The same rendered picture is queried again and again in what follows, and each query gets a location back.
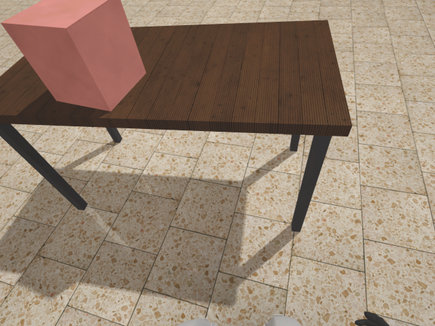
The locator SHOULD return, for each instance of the right robot hand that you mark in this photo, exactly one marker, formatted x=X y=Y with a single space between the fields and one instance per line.
x=372 y=320

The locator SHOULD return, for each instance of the carton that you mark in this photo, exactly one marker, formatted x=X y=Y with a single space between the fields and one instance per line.
x=82 y=50

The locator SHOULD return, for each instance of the table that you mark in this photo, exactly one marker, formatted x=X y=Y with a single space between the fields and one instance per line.
x=257 y=77

